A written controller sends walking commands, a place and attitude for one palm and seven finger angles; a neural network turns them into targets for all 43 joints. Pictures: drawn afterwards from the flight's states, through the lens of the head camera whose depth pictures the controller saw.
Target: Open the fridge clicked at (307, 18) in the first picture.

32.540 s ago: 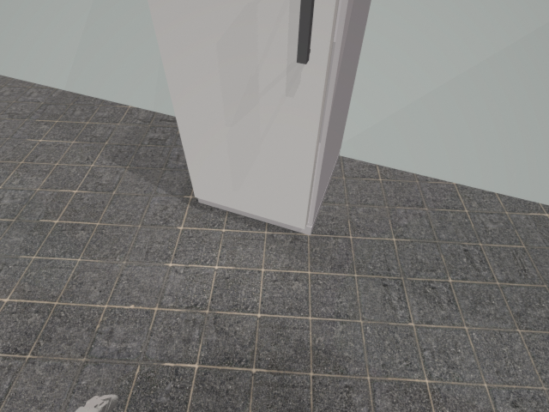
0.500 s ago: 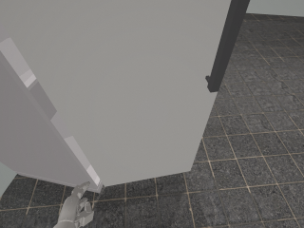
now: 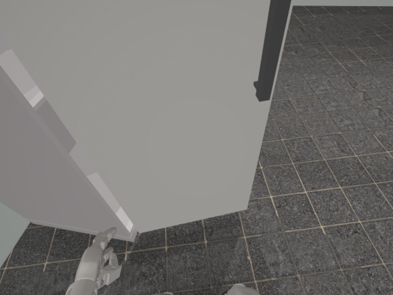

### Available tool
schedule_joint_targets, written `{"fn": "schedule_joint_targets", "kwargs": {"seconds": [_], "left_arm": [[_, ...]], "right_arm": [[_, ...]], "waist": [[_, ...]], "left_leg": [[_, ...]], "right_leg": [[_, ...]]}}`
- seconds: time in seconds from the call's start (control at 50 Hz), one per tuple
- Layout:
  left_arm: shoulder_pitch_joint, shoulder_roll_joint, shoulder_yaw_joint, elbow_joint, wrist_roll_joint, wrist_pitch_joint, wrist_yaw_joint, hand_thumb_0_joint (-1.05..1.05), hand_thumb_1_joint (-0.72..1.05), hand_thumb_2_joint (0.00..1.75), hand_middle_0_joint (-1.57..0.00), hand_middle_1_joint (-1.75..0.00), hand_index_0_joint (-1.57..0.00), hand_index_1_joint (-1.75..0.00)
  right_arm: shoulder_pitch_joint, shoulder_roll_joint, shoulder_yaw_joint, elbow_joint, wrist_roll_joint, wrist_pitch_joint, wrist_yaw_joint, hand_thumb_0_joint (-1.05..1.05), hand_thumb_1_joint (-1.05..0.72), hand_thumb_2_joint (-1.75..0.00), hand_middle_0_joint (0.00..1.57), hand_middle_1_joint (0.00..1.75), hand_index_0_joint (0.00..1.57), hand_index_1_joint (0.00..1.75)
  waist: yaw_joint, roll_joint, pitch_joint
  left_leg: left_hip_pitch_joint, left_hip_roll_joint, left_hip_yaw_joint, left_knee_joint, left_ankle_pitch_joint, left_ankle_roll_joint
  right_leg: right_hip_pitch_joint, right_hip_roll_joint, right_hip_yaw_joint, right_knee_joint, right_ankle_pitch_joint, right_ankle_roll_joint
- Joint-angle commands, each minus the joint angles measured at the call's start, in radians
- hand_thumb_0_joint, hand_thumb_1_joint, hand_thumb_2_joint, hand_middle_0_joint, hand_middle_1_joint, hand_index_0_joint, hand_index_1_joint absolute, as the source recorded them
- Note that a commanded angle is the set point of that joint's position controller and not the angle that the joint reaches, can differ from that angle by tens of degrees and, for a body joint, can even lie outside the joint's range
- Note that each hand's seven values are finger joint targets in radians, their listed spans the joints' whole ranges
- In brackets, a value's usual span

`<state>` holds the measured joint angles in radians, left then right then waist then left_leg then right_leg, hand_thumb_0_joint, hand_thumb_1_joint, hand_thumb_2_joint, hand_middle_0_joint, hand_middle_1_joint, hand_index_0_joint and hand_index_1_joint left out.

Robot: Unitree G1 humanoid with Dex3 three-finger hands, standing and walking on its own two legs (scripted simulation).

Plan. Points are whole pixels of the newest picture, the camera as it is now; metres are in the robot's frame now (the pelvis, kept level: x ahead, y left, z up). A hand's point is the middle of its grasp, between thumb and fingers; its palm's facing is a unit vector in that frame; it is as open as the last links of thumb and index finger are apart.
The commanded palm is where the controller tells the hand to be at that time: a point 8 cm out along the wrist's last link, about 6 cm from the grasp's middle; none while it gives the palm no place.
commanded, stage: step back with the hand held close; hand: right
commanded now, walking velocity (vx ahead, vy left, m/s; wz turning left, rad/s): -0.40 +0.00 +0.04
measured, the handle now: (269, 34) +0.56 -0.14 +0.24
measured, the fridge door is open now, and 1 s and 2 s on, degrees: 68 68 68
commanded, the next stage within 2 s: stop stepping back and stand still in 0.58 s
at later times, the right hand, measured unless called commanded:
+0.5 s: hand out of the picture +0.16 -0.25 +0.19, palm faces +0.29 +0.86 -0.42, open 7.5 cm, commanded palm +0.11 -0.30 +0.20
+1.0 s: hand out of the picture +0.12 -0.31 +0.19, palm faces +0.31 +0.91 -0.29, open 7.5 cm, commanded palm +0.04 -0.35 +0.20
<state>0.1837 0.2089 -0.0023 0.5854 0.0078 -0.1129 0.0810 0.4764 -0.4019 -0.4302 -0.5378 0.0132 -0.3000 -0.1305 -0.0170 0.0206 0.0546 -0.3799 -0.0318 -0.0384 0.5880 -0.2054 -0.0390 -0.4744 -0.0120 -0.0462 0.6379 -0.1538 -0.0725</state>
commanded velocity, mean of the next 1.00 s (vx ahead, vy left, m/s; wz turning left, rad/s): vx -0.19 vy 0.05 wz -0.01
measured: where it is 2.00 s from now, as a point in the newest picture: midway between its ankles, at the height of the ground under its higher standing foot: outside the picture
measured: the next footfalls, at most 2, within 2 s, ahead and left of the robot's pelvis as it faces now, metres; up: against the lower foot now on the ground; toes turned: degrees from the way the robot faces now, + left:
left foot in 0.22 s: -0.08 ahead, +0.14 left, +0.00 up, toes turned +2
right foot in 0.86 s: +0.01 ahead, -0.10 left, +0.00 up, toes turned +10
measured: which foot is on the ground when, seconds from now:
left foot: up 0.00-0.20, down 0.22-0.86, up 0.88-1.00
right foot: down 0.00-0.72, up 0.74-0.84, down 0.86-1.00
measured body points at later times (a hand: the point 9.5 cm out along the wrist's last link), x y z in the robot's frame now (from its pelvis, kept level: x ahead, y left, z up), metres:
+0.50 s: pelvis -0.06 -0.01 +0.00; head -0.07 -0.06 +0.45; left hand +0.08 +0.25 -0.05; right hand +0.14 -0.29 +0.21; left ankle -0.12 +0.14 -0.72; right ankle +0.11 -0.07 -0.72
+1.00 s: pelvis -0.14 -0.07 +0.02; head -0.14 -0.14 +0.47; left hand -0.02 +0.16 -0.04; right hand +0.10 -0.36 +0.20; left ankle -0.17 +0.06 -0.67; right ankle -0.04 -0.11 -0.72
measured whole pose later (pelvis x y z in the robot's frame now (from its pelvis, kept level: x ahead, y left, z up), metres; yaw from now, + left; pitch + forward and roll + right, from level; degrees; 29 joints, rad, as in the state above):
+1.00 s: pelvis -0.14 -0.07 +0.02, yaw +8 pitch -2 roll +4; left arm 0.24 0.10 -0.05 0.66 0.02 -0.16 0.04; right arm 0.41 -0.41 -0.42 -0.48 0.04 -0.17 -0.14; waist 0.03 0.08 0.01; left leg -0.34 -0.08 -0.02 0.85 -0.44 0.02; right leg -0.31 0.03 0.03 0.44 -0.16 0.00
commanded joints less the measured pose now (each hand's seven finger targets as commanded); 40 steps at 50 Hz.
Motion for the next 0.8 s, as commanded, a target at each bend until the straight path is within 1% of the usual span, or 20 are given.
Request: {"fn": "schedule_joint_targets", "kwargs": {"seconds": [0.0, 0.04, 0.1, 0.16, 0.18, 0.2, 0.26, 0.36, 0.44, 0.48, 0.52, 0.54, 0.56, 0.62, 0.64, 0.68, 0.7, 0.74, 0.76, 0.78], "left_arm": [[-0.071, 0.15, 0.078, -0.156, 0.013, -0.068, 0.017, 0.0, 0.9, 0.9, -0.2, -0.3, -0.2, -0.3], [-0.054, 0.135, 0.083, -0.15, 0.013, -0.08, 0.004, 0.0, 0.9, 0.9, -0.2, -0.3, -0.2, -0.3], [-0.038, 0.118, 0.071, -0.103, 0.017, -0.092, -0.016, 0.0, 0.9, 0.9, -0.2, -0.3, -0.2, -0.3], [-0.035, 0.109, 0.057, -0.065, 0.023, -0.068, -0.015, 0.0, 0.9, 0.9, -0.2, -0.3, -0.2, -0.3], [-0.043, 0.11, 0.054, -0.065, 0.019, -0.056, -0.009, 0.0, 0.9, 0.9, -0.2, -0.3, -0.2, -0.3], [-0.067, 0.109, 0.051, -0.074, 0.021, -0.056, 0.005, 0.0, 0.9, 0.9, -0.2, -0.3, -0.2, -0.3], [-0.081, 0.114, 0.065, -0.095, -0.002, -0.05, 0.021, 0.0, 0.9, 0.9, -0.2, -0.3, -0.2, -0.3], [-0.108, 0.092, 0.043, -0.133, 0.009, -0.015, 0.017, 0.0, 0.9, 0.9, -0.2, -0.3, -0.2, -0.3], [-0.079, 0.101, 0.039, -0.12, 0.013, -0.026, 0.023, 0.0, 0.9, 0.9, -0.2, -0.3, -0.2, -0.3], [-0.071, 0.131, 0.042, -0.118, 0.01, -0.044, 0.028, 0.0, 0.9, 0.9, -0.2, -0.3, -0.2, -0.3], [-0.067, 0.17, 0.068, -0.121, 0.022, -0.057, 0.024, 0.0, 0.9, 0.9, -0.2, -0.3, -0.2, -0.3], [-0.076, 0.162, 0.069, -0.125, 0.028, -0.056, 0.024, 0.0, 0.9, 0.9, -0.2, -0.3, -0.2, -0.3], [-0.056, 0.145, 0.074, -0.113, 0.037, -0.058, 0.014, 0.0, 0.9, 0.9, -0.2, -0.3, -0.2, -0.3], [-0.032, 0.112, 0.075, -0.108, 0.026, -0.077, -0.019, 0.0, 0.9, 0.9, -0.2, -0.3, -0.2, -0.3], [-0.016, 0.104, 0.07, -0.106, 0.02, -0.072, -0.021, 0.0, 0.9, 0.9, -0.2, -0.3, -0.2, -0.3], [-0.01, 0.105, 0.064, -0.087, 0.017, -0.055, -0.014, 0.0, 0.9, 0.9, -0.2, -0.3, -0.2, -0.3], [-0.028, 0.099, 0.054, -0.079, 0.036, -0.052, -0.007, 0.0, 0.9, 0.9, -0.2, -0.3, -0.2, -0.3], [-0.036, 0.121, 0.072, -0.065, 0.015, -0.038, 0.001, 0.0, 0.9, 0.9, -0.2, -0.3, -0.2, -0.3], [-0.037, 0.116, 0.054, -0.052, 0.012, -0.034, 0.014, 0.0, 0.9, 0.9, -0.2, -0.3, -0.2, -0.3], [-0.036, 0.11, 0.031, -0.043, 0.011, -0.029, 0.017, 0.0, 0.9, 0.9, -0.2, -0.3, -0.2, -0.3]], "right_arm": [[-0.049, -0.204, -0.198, -0.192, 0.001, -0.065, -0.01, 0.0, -0.9, -0.9, 0.2, 0.3, 0.2, 0.3], [-0.011, -0.198, -0.192, -0.189, 0.018, -0.067, -0.004, 0.0, -0.9, -0.9, 0.2, 0.3, 0.2, 0.3], [0.035, -0.14, -0.098, -0.197, 0.054, -0.058, -0.002, 0.0, -0.9, -0.9, 0.2, 0.3, 0.2, 0.3], [-0.051, -0.162, -0.064, -0.19, 0.048, -0.062, 0.001, 0.0, -0.9, -0.9, 0.2, 0.3, 0.2, 0.3], [-0.098, -0.199, -0.077, -0.18, 0.043, -0.059, 0.0, 0.0, -0.9, -0.9, 0.2, 0.3, 0.2, 0.3], [-0.145, -0.23, -0.093, -0.177, 0.046, -0.06, -0.006, 0.0, -0.9, -0.9, 0.2, 0.3, 0.2, 0.3], [-0.12, -0.228, -0.092, -0.162, 0.051, -0.03, -0.008, 0.0, -0.9, -0.9, 0.2, 0.3, 0.2, 0.3], [0.059, -0.272, -0.164, -0.196, 0.076, -0.039, -0.006, 0.0, -0.9, -0.9, 0.2, 0.3, 0.2, 0.3], [0.009, -0.26, -0.144, -0.172, 0.073, -0.051, -0.01, 0.0, -0.9, -0.9, 0.2, 0.3, 0.2, 0.3], [-0.028, -0.244, -0.13, -0.155, 0.07, -0.064, -0.007, 0.0, -0.9, -0.9, 0.2, 0.3, 0.2, 0.3], [-0.049, -0.238, -0.156, -0.135, 0.068, -0.079, 0.001, 0.0, -0.9, -0.9, 0.2, 0.3, 0.2, 0.3], [-0.062, -0.255, -0.157, -0.13, 0.065, -0.086, 0.007, 0.0, -0.9, -0.9, 0.2, 0.3, 0.2, 0.3], [-0.031, -0.241, -0.156, -0.135, 0.069, -0.082, 0.011, 0.0, -0.9, -0.9, 0.2, 0.3, 0.2, 0.3], [0.051, -0.204, -0.103, -0.234, 0.081, -0.066, 0.011, 0.0, -0.9, -0.9, 0.2, 0.3, 0.2, 0.3], [0.078, -0.22, -0.108, -0.246, 0.083, -0.058, 0.004, 0.0, -0.9, -0.9, 0.2, 0.3, 0.2, 0.3], [0.025, -0.277, -0.122, -0.292, 0.064, -0.052, -0.014, 0.0, -0.9, -0.9, 0.2, 0.3, 0.2, 0.3], [-0.013, -0.295, -0.145, -0.28, 0.057, -0.034, -0.024, 0.0, -0.9, -0.9, 0.2, 0.3, 0.2, 0.3], [-0.115, -0.218, -0.082, -0.2, 0.047, 0.03, -0.01, 0.0, -0.9, -0.9, 0.2, 0.3, 0.2, 0.3], [-0.128, -0.188, -0.07, -0.122, 0.037, 0.047, -0.015, 0.0, -0.9, -0.9, 0.2, 0.3, 0.2, 0.3], [-0.163, -0.185, -0.064, -0.075, 0.033, 0.065, -0.017, 0.0, -0.9, -0.9, 0.2, 0.3, 0.2, 0.3]], "waist": [[0.002, -0.29, -0.171], [-0.003, -0.218, -0.177], [-0.001, -0.263, -0.219], [-0.001, -0.126, -0.233], [0.008, -0.046, -0.24], [0.009, -0.016, -0.248], [0.021, 0.027, -0.259], [0.017, -0.073, -0.13], [0.035, -0.028, -0.05], [0.032, -0.162, -0.042], [0.013, -0.334, -0.137], [0.007, -0.338, -0.17], [-0.006, -0.309, -0.232], [-0.023, -0.283, -0.321], [-0.019, -0.212, -0.323], [0.02, 0.055, -0.218], [0.015, 0.11, -0.152], [0.034, 0.244, -0.049], [0.05, 0.159, 0.042], [0.057, 0.036, 0.049]], "left_leg": [[0.383, -0.083, 0.02, 0.38, -0.131, 0.017], [0.253, -0.068, 0.022, 0.282, -0.231, 0.031], [0.159, -0.032, 0.047, -0.031, -0.305, 0.059], [0.105, 0.072, -0.043, -0.374, -0.019, 0.063], [0.044, 0.13, -0.096, -0.353, 0.118, 0.085], [0.011, 0.164, -0.089, -0.304, 0.227, 0.083], [-0.071, 0.106, -0.023, -0.253, 0.144, 0.025], [-0.195, 0.123, -0.046, -0.328, -0.275, 0.115], [-0.25, 0.114, -0.027, -0.331, -0.222, 0.114], [-0.135, -0.006, 0.033, -0.23, -0.248, 0.065], [0.274, -0.124, 0.063, 0.063, -0.264, 0.06], [0.324, -0.119, 0.044, 0.13, -0.287, 0.069], [0.327, -0.111, 0.052, 0.154, -0.321, 0.088], [0.281, -0.077, 0.098, -0.092, -0.305, 0.102], [0.222, -0.026, 0.063, -0.24, -0.233, 0.096], [-0.19, 0.251, -0.147, -0.486, -0.242, 0.164], [-0.298, 0.354, -0.18, -0.516, -0.351, 0.225], [-0.436, 0.356, -0.184, -0.464, -0.641, 0.252], [-0.359, 0.305, -0.071, -0.363, -0.473, 0.211], [-0.228, 0.223, 0.023, -0.233, -0.357, 0.152]], "right_leg": [[-0.307, -0.329, 0.408, -0.541, -0.636, -0.104], [-0.116, -0.296, 0.343, -0.458, -0.419, -0.091], [0.162, -0.259, 0.293, -0.438, -0.243, -0.016], [0.38, -0.198, 0.181, -0.223, 0.236, 0.049], [0.426, -0.16, 0.113, -0.138, 0.249, 0.071], [0.45, -0.147, 0.068, -0.106, 0.227, 0.082], [0.506, -0.098, 0.042, -0.126, 0.132, 0.065], [0.379, -0.057, 0.073, -0.112, -0.144, 0.101], [0.36, -0.028, 0.1, -0.095, -0.11, 0.103], [0.29, -0.1, 0.221, -0.325, -0.204, 0.077], [-0.001, -0.264, 0.434, -0.69, -0.598, 0.067], [-0.032, -0.297, 0.453, -0.714, -0.612, 0.072], [0.016, -0.287, 0.392, -0.676, -0.523, 0.09], [0.214, -0.166, 0.181, -0.513, -0.249, 0.115], [0.292, -0.113, 0.12, -0.386, -0.169, 0.114], [0.474, 0.007, 0.047, 0.079, -0.106, 0.12], [0.418, 0.043, 0.046, 0.279, -0.172, 0.128], [0.302, 0.028, 0.135, 0.535, -0.277, 0.112], [0.253, -0.044, 0.156, 0.383, -0.28, 0.084], [0.207, -0.037, 0.12, 0.124, -0.248, 0.076]]}}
